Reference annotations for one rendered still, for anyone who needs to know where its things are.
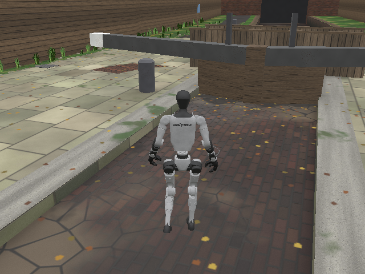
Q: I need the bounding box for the robot right foot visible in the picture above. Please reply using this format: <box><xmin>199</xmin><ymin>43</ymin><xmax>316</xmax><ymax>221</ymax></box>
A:
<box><xmin>186</xmin><ymin>216</ymin><xmax>195</xmax><ymax>231</ymax></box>

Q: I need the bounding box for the left robot upper arm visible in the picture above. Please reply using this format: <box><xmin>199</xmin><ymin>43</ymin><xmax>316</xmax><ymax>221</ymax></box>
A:
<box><xmin>155</xmin><ymin>115</ymin><xmax>171</xmax><ymax>146</ymax></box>

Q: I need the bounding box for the robot left hand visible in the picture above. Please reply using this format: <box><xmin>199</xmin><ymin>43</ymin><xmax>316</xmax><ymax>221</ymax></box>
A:
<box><xmin>148</xmin><ymin>155</ymin><xmax>161</xmax><ymax>166</ymax></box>

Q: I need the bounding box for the robot right hand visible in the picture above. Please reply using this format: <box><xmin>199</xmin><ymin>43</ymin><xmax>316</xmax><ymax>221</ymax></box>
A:
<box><xmin>205</xmin><ymin>160</ymin><xmax>218</xmax><ymax>172</ymax></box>

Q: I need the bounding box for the humanoid robot head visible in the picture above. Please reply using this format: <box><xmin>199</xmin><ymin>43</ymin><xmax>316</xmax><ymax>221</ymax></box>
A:
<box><xmin>173</xmin><ymin>90</ymin><xmax>193</xmax><ymax>118</ymax></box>

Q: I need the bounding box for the robot left forearm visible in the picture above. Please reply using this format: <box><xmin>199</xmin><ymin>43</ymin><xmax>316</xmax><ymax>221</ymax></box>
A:
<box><xmin>149</xmin><ymin>137</ymin><xmax>160</xmax><ymax>158</ymax></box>

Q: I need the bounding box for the robot right forearm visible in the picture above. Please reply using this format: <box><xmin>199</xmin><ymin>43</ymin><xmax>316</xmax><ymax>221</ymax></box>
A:
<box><xmin>205</xmin><ymin>138</ymin><xmax>217</xmax><ymax>162</ymax></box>

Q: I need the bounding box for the right robot upper arm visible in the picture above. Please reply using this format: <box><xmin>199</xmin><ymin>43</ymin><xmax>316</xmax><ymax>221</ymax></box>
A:
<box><xmin>195</xmin><ymin>115</ymin><xmax>211</xmax><ymax>147</ymax></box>

